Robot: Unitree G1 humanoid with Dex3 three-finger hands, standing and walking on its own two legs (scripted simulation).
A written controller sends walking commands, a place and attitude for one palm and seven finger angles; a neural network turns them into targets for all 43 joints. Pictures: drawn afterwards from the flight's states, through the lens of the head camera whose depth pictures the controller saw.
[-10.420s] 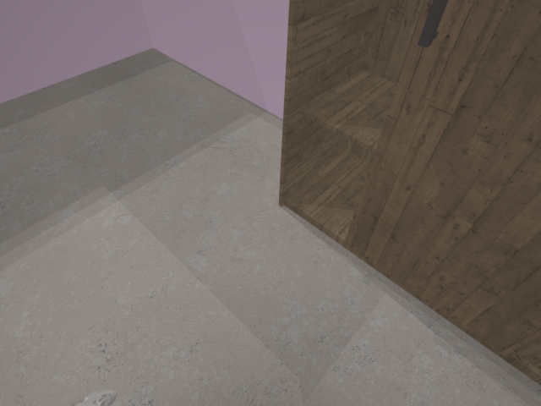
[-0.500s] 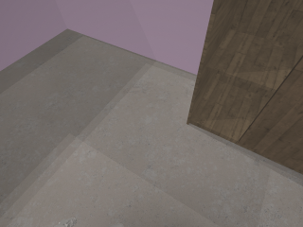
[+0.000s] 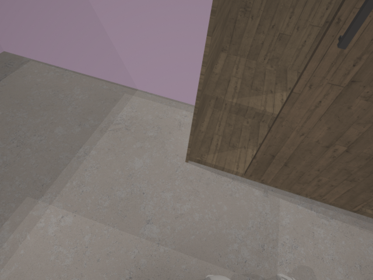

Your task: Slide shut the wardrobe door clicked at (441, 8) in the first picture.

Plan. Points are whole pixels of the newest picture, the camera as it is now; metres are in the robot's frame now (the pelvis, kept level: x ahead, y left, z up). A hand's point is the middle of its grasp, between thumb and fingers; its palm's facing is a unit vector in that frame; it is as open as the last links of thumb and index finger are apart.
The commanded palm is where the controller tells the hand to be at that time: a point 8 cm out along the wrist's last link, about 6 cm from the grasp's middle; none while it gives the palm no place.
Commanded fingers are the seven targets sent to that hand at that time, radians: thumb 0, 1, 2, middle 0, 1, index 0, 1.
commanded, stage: turn to face it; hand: right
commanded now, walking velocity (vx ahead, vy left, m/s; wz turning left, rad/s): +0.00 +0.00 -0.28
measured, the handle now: (355, 21) +0.78 -0.41 +0.24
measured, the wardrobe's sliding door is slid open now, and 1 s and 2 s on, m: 0.36 0.36 0.36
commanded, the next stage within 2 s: take the last steps up to it in 0.10 s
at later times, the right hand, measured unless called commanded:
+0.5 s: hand out of the picture -0.02 -0.25 -0.17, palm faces +0.21 +0.96 -0.19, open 7.4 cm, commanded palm none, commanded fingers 0.00 -0.90 -0.90 0.20 0.30 0.20 0.30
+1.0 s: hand (271, 244) +0.26 -0.23 -0.16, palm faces +0.20 +0.96 -0.18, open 7.3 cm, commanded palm none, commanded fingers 0.00 -0.90 -0.90 0.20 0.30 0.20 0.30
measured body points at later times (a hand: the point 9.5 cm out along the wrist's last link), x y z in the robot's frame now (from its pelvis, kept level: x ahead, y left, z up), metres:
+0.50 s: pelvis +0.01 -0.06 +0.01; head +0.01 -0.08 +0.46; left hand +0.10 +0.17 -0.13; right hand -0.03 -0.30 -0.15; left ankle +0.03 +0.09 -0.66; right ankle -0.04 -0.13 -0.73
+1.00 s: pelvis +0.18 -0.04 -0.01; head +0.19 -0.03 +0.44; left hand +0.10 +0.18 -0.17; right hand +0.25 -0.28 -0.14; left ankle +0.26 +0.04 -0.73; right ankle +0.03 -0.14 -0.65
